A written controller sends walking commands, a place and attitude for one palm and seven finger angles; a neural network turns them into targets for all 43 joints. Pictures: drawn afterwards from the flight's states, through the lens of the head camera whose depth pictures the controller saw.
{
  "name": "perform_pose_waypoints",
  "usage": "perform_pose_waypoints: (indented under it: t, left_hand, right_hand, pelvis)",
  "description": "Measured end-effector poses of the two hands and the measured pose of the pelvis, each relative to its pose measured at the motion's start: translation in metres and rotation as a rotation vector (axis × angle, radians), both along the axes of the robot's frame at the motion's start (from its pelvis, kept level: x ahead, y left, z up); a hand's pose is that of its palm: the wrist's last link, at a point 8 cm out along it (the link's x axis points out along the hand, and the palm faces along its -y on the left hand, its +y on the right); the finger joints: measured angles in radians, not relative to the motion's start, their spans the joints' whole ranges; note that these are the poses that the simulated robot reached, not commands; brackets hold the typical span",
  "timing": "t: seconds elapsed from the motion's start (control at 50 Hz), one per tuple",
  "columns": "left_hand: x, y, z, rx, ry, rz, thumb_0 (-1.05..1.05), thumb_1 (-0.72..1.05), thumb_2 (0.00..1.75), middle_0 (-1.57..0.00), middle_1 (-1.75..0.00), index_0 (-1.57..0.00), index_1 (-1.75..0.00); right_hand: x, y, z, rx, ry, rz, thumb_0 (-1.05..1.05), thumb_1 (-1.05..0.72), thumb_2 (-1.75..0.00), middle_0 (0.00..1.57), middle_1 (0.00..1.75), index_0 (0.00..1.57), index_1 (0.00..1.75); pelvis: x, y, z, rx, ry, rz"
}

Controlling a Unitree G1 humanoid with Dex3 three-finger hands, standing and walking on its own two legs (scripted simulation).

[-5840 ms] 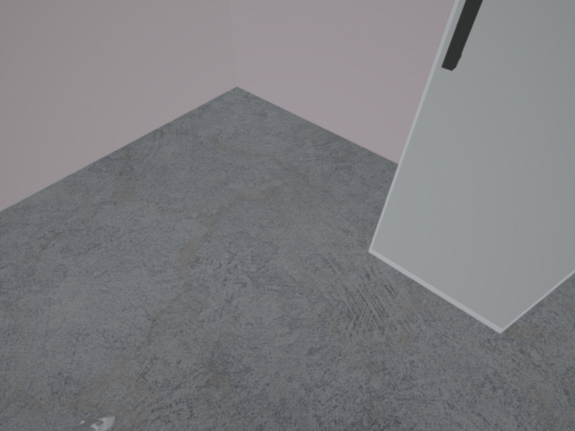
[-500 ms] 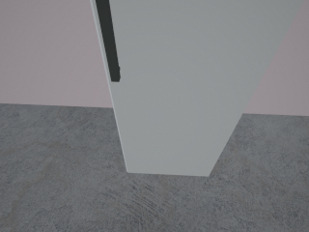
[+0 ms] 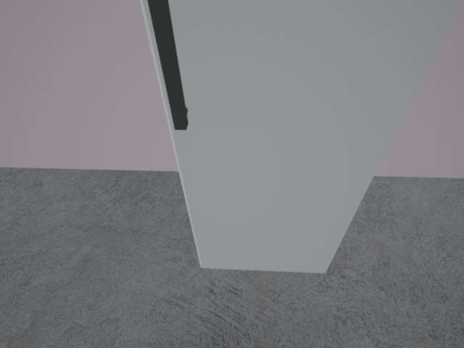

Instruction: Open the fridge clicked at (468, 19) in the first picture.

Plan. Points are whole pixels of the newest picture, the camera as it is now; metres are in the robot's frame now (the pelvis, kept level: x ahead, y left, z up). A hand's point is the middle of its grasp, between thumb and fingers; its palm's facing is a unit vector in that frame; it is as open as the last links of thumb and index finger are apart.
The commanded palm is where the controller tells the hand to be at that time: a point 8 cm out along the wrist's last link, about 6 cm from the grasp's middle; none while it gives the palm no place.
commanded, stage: come to a stop and stand still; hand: left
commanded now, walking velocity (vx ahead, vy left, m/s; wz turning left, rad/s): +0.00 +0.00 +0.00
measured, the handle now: (170, 47) +0.54 +0.14 +0.28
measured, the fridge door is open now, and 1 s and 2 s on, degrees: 0 0 0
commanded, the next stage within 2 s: look again from close up in 0.20 s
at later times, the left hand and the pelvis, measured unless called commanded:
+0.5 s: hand out of the picture +0.03 +0.18 -0.17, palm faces +0.00 -0.97 -0.22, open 7.4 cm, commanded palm none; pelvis +0.01 -0.01 +0.01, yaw -1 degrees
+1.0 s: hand out of the picture +0.04 +0.16 -0.17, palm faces +0.01 -0.98 -0.22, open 7.4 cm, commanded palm none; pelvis +0.02 -0.02 +0.01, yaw -1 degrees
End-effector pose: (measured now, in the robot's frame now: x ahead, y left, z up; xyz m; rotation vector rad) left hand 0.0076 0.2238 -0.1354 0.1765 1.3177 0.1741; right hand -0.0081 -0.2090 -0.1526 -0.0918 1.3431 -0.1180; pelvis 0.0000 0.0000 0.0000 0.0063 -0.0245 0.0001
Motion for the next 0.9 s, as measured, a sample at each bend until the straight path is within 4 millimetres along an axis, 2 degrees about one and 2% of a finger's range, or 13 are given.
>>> perform_pose_waypoints:
  t: [0.16,0.36,0.54,0.9]
  left_hand:
    - [0.017,0.007,0.005,0.016,-0.031,-0.013,0.01,0.91,0.90,-0.20,-0.30,-0.20,-0.30]
    - [0.023,0.004,0.003,0.003,-0.022,-0.023,0.01,0.91,0.90,-0.20,-0.30,-0.20,-0.30]
    - [0.021,0.000,0.002,-0.004,0.004,-0.022,0.01,0.91,0.90,-0.20,-0.30,-0.20,-0.30]
    - [0.022,-0.010,0.002,-0.006,0.023,-0.015,0.01,0.91,0.90,-0.20,-0.30,-0.20,-0.30]
  right_hand:
    - [0.021,-0.015,0.006,-0.032,-0.041,0.015,0.02,-0.92,-0.90,0.20,0.30,0.20,0.30]
    - [0.038,-0.033,0.014,-0.074,-0.050,0.029,0.01,-0.91,-0.90,0.20,0.30,0.20,0.30]
    - [0.041,-0.039,0.017,-0.081,-0.031,0.035,0.01,-0.91,-0.90,0.20,0.30,0.20,0.30]
    - [0.037,-0.036,0.014,-0.053,0.008,0.027,0.01,-0.91,-0.90,0.20,0.30,0.20,0.30]
  pelvis:
    - [0.004,-0.001,0.003,0.005,-0.004,-0.007]
    - [0.007,-0.006,0.005,0.003,-0.007,-0.009]
    - [0.009,-0.011,0.006,0.001,-0.003,-0.009]
    - [0.015,-0.019,0.007,0.003,0.001,-0.010]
